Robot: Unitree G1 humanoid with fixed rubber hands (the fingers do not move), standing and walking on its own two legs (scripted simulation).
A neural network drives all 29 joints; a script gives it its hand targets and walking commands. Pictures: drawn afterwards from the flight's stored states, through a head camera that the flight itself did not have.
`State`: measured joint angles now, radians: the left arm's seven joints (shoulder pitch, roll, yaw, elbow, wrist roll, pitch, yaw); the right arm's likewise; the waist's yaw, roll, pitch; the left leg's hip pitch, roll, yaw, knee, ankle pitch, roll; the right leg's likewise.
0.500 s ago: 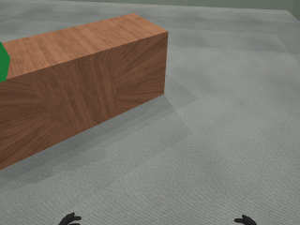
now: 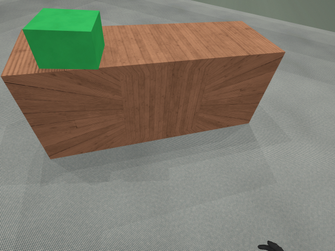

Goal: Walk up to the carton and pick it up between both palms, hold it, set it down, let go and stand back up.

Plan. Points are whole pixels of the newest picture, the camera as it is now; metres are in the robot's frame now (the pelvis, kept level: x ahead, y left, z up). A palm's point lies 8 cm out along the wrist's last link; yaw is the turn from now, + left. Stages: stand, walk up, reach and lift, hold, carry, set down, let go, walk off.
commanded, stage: walk up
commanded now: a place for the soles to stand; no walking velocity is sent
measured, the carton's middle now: (70, 38) +1.07 +0.50 +0.01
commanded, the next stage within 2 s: none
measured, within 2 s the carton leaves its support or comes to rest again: neither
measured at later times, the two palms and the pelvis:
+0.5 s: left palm (36, 206) +0.25 +0.32 -0.03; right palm (241, 204) +0.29 -0.21 -0.09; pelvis +0.20 +0.04 +0.03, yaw +12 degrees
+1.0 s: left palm (1, 186) +0.32 +0.47 -0.08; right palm (183, 134) +0.51 -0.05 -0.05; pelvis +0.34 +0.19 +0.03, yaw +17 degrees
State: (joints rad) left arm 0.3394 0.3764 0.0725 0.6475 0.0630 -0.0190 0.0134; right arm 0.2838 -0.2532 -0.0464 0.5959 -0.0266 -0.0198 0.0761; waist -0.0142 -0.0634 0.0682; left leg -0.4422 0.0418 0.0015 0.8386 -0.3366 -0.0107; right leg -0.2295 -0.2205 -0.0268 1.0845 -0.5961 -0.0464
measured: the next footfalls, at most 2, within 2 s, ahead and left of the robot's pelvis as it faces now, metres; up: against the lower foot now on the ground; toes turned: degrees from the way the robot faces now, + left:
right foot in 0.38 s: +0.29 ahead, -0.07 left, +0.00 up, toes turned +3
left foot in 0.86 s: +0.42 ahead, +0.29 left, +0.00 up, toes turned +19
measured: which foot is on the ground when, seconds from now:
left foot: down 0.00-0.40, up 0.42-0.84, down 0.86-1.00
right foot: up 0.00-0.36, down 0.38-0.88, up 0.90-1.00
